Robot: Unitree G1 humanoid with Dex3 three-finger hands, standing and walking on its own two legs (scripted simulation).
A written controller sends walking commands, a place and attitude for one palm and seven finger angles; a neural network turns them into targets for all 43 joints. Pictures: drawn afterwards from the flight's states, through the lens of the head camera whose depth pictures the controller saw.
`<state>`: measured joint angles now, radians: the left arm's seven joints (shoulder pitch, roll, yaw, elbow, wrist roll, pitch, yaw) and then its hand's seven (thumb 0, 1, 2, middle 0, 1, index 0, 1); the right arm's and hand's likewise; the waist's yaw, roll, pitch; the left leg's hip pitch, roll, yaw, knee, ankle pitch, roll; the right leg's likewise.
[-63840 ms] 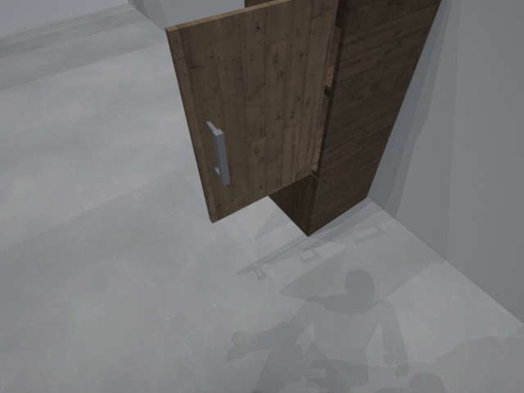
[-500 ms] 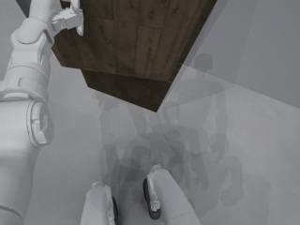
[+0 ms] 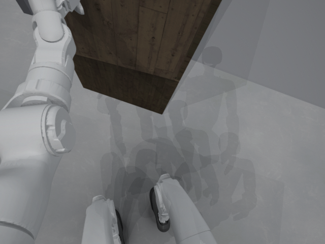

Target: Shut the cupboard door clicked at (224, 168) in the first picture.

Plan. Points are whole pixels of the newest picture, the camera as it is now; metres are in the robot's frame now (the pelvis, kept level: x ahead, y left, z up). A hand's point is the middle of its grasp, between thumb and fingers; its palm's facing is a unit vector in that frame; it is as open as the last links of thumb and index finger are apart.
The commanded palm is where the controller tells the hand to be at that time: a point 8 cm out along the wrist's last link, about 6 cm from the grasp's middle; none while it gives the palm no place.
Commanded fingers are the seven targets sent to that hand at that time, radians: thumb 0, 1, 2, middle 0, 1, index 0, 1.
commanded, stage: pull the fist back off the door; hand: left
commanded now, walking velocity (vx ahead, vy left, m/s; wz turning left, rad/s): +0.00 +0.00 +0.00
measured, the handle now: out of the picture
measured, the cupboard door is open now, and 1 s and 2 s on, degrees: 6 6 6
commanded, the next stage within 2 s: draw the hand back to the body in 0.64 s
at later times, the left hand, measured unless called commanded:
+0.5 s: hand (79, 37) +0.53 +0.06 +0.08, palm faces +0.02 -1.00 +0.02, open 3.1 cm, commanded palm +0.51 +0.10 +0.10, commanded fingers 0.00 0.90 0.90 -1.30 -1.50 -1.30 -1.50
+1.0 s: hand (44, 42) +0.48 +0.10 +0.13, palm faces +0.06 -0.99 -0.09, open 3.1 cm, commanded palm +0.43 +0.14 +0.15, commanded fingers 0.00 0.90 0.90 -1.30 -1.50 -1.30 -1.50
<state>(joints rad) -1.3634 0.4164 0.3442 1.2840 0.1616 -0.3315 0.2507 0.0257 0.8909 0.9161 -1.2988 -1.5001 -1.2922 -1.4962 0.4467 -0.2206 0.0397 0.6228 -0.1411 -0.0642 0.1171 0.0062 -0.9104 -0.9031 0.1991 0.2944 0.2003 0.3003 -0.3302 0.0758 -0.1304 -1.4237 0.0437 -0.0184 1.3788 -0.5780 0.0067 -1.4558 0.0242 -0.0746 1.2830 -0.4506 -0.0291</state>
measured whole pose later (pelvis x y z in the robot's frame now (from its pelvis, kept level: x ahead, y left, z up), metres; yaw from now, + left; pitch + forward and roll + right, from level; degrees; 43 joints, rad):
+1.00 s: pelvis +0.02 +0.00 +0.07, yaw +0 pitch +21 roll +0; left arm -0.64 0.17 0.19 0.84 -0.01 -0.48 0.12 0.02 0.90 0.90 -1.30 -1.50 -1.29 -1.50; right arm 0.41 -0.21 -0.01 0.61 -0.04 0.06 0.07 0.01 -0.91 -0.90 0.20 0.29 0.20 0.30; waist -0.12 0.06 -0.14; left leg -0.92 0.02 0.05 1.06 -0.52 0.01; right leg -0.99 0.02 -0.01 1.04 -0.42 -0.02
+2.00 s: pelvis +0.05 +0.01 +0.15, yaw +4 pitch -4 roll -1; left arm 0.47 0.37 0.36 -0.39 -0.06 -0.07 0.11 0.02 0.89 0.90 -0.39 -0.50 -0.38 -0.49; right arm 0.22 -0.23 0.02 0.62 0.01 -0.07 -0.08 0.02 -0.91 -0.90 0.20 0.29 0.20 0.30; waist 0.07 0.08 -0.01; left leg -0.07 -0.01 0.00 0.43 -0.29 0.02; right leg -0.12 0.00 -0.05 0.42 -0.23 -0.01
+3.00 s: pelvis -0.01 +0.03 +0.13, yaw +2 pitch +0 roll +0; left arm 0.52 0.42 0.45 -0.43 -0.03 -0.18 0.14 0.02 0.89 0.90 -0.21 -0.30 -0.21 -0.30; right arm 0.21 -0.21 0.01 0.54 0.01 -0.01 -0.09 0.02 -0.91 -0.90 0.20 0.29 0.20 0.30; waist 0.00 0.00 0.00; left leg -0.32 -0.03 0.05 0.61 -0.28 0.06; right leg -0.38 -0.03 0.00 0.57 -0.19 0.03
